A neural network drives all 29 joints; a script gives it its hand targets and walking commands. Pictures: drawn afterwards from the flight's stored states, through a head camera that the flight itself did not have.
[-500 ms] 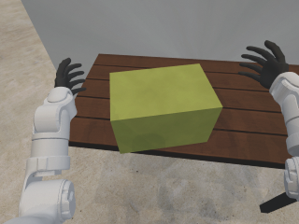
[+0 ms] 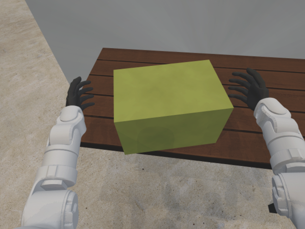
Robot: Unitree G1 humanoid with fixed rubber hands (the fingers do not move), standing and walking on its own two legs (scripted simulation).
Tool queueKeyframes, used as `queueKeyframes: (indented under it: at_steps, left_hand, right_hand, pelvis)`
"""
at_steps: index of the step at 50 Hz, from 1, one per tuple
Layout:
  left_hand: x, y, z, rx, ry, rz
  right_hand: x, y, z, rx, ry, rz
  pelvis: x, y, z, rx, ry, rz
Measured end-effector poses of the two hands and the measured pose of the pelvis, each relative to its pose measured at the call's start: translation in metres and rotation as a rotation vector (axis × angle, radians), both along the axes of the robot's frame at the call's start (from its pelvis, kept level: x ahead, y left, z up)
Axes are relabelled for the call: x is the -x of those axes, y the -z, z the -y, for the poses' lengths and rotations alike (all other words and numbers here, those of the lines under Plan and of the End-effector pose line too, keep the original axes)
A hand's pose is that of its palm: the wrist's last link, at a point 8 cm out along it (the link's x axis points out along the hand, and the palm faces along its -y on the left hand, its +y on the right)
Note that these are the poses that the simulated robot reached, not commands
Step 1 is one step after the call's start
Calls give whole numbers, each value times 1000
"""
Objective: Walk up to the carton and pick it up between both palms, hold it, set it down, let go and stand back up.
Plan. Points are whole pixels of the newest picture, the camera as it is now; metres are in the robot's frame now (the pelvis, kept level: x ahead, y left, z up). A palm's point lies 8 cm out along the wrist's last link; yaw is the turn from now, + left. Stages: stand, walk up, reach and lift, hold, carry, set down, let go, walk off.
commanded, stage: reach and lift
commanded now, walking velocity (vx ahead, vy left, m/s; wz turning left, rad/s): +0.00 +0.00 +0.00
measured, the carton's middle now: (166, 107) +0.45 -0.01 +0.02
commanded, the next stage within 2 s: none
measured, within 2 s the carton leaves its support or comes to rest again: neither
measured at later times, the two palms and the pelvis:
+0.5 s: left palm (83, 113) +0.37 +0.22 +0.09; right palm (252, 100) +0.42 -0.23 +0.09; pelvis +0.00 +0.00 +0.00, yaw +0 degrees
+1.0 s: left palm (97, 113) +0.37 +0.18 +0.08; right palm (241, 100) +0.43 -0.21 +0.09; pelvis +0.00 +0.00 +0.00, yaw +0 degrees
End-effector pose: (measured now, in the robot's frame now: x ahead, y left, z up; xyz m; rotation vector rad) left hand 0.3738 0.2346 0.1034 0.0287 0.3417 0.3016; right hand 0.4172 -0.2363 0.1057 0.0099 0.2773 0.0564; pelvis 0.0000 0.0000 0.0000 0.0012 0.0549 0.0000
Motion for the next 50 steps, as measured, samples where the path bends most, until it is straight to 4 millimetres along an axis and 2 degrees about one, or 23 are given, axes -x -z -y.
queueKeyframes:
  at_steps: [5,10,17,25,38,50]
  left_hand:
    - [-1,11,11,14,20,-1]
    - [0,17,18,14,26,5]
    - [2,13,16,4,17,34]
    - [5,17,17,8,17,40]
    - [1,22,38,25,50,59]
    - [1,24,52,36,62,65]
  right_hand:
    - [-1,11,0,2,8,-6]
    - [-3,10,3,9,21,31]
    - [-6,8,2,9,17,46]
    - [-5,14,-4,1,14,29]
    - [-9,19,-29,-9,-8,47]
    - [-10,19,-31,-2,16,57]
  pelvis:
    - [-2,0,0,1,0,-7]
    - [-4,0,1,1,1,-14]
    - [-4,0,3,1,1,-17]
    - [-3,0,2,1,1,-16]
    - [-4,0,2,1,1,-36]
    - [-4,0,3,1,1,-36]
